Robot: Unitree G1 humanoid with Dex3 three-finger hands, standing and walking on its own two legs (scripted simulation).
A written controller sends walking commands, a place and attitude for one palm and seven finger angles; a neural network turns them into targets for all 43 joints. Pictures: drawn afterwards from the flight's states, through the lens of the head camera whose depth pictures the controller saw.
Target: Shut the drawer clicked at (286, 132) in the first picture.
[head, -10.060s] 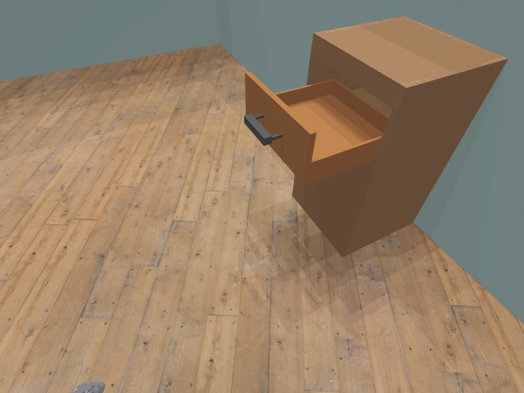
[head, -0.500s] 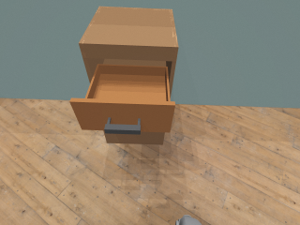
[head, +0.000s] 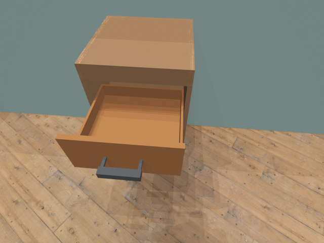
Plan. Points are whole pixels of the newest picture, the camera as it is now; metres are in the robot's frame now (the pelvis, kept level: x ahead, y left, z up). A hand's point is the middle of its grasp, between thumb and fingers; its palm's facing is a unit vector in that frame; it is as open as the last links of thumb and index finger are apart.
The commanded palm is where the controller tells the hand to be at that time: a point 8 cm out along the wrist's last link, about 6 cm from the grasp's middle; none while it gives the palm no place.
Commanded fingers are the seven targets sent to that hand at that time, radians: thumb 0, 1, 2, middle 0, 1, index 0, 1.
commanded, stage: come to a stop and stand still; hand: left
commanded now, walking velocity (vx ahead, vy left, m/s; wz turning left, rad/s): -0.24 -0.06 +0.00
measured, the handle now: (121, 167) +0.35 +0.17 -0.10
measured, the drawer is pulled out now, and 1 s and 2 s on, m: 0.28 0.28 0.28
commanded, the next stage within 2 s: look again from close up in 1.08 s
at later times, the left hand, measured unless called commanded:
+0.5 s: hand out of the picture -0.01 +0.17 -0.19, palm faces -0.01 -0.97 -0.26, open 7.3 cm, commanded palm none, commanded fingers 0.00 0.90 0.90 -0.20 -0.30 -0.20 -0.30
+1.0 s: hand out of the picture -0.10 +0.16 -0.18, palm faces +0.06 -0.98 -0.19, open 7.3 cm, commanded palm none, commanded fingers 0.00 0.90 0.90 -0.20 -0.30 -0.20 -0.30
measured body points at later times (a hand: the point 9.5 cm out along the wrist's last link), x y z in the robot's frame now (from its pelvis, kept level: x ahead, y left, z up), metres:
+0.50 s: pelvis -0.05 -0.02 -0.02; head -0.06 -0.03 +0.43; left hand -0.01 +0.22 -0.17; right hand +0.00 -0.27 -0.17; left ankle +0.04 +0.09 -0.73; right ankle -0.06 -0.15 -0.74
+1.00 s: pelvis -0.09 -0.02 -0.01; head -0.11 -0.01 +0.44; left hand -0.10 +0.21 -0.17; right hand -0.10 -0.24 -0.16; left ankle -0.07 +0.08 -0.74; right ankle -0.06 -0.14 -0.74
